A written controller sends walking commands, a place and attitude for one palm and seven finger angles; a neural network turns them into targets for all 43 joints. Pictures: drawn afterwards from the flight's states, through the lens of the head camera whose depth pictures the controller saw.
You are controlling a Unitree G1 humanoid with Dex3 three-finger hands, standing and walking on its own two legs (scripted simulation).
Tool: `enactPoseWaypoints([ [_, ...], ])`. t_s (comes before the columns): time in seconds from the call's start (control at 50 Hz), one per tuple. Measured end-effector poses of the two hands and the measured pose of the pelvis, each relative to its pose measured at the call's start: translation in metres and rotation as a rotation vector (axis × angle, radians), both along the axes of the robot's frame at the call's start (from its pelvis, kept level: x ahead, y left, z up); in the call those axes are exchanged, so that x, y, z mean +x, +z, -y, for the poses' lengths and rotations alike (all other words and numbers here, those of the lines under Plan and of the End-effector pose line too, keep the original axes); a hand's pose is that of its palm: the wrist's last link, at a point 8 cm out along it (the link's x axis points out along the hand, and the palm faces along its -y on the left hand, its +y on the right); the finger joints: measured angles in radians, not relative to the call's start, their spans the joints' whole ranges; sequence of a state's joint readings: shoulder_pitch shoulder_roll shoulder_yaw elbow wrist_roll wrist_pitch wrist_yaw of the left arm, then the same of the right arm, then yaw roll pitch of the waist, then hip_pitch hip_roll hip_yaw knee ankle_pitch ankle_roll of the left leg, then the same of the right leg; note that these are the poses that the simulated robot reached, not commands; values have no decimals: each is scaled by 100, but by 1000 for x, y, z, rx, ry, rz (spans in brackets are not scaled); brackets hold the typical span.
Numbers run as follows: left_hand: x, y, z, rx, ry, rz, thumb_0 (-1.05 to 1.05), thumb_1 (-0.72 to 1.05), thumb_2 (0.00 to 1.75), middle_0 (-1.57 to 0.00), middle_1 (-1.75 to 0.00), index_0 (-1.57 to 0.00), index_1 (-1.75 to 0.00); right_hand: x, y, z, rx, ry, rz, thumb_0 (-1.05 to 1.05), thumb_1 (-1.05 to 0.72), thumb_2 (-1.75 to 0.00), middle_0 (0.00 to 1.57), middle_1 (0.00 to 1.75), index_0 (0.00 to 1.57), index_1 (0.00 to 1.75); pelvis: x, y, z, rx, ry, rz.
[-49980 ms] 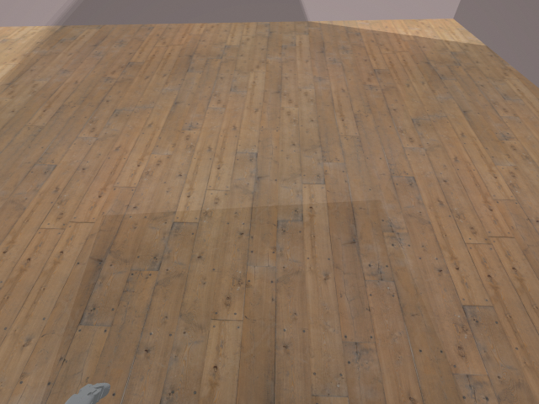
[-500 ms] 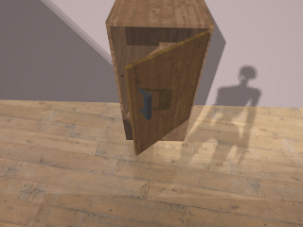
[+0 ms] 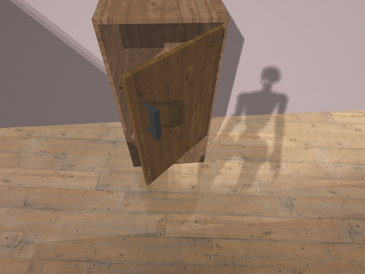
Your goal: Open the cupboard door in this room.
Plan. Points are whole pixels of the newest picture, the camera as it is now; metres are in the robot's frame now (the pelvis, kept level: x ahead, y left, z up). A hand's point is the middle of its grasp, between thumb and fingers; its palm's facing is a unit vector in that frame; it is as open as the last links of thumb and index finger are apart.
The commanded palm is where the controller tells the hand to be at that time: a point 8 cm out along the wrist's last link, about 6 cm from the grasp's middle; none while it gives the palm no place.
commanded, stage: walk to a spot facing it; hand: left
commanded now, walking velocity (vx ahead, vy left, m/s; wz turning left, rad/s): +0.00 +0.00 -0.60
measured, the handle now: (151, 121) +0.55 +0.14 -0.04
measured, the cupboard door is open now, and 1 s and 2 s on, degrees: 41 41 41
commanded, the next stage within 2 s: none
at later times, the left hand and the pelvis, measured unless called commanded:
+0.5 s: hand out of the picture +0.08 +0.17 -0.16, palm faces -0.19 -0.95 -0.24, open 7.4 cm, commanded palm none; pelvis -0.01 -0.02 +0.01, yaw -16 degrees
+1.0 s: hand (148, 262) +0.17 +0.10 -0.16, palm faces -0.53 -0.80 -0.28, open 7.4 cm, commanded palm none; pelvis -0.03 -0.03 -0.01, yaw -33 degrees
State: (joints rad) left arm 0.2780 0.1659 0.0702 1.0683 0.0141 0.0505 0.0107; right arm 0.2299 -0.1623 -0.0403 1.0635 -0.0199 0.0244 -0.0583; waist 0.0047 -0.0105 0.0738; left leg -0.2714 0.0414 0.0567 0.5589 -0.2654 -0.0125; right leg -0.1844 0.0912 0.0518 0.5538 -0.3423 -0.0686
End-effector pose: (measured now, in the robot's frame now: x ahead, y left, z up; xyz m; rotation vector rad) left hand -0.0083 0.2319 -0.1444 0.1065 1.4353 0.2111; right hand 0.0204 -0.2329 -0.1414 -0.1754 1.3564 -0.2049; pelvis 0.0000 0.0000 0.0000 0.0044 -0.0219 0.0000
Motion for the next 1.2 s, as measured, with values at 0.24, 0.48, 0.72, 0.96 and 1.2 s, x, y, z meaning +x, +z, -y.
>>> enactPoseWaypoints([
  [0.24,79,20,-1,108,-186,184,0,91,89,-19,-29,-20,-30,-19,-15,43,13,-95,48,0,-90,-90,20,30,20,30,-17,-8,24,14,-120,-8],
  [0.48,94,21,19,42,-306,153,0,90,89,-20,-29,-20,-30,15,24,57,-47,-188,229,0,-91,-90,20,30,20,30,-15,7,20,23,-263,-22],
  [0.72,146,9,12,-20,-441,177,0,91,89,-20,-29,-20,-30,-40,33,25,-96,-259,179,0,-90,-90,20,30,20,30,-14,6,0,-22,-396,-35],
  [0.96,201,17,82,24,-698,268,0,91,89,-19,-29,-20,-30,-163,-7,34,-37,-536,12,0,-90,-90,20,30,20,30,-28,-12,26,-4,-563,-27],
  [1.2,209,0,114,-66,-809,210,0,90,89,-20,-29,-20,-30,-163,18,27,-129,-661,118,0,-91,-90,20,30,20,30,-20,-8,17,-9,-701,-44],
])
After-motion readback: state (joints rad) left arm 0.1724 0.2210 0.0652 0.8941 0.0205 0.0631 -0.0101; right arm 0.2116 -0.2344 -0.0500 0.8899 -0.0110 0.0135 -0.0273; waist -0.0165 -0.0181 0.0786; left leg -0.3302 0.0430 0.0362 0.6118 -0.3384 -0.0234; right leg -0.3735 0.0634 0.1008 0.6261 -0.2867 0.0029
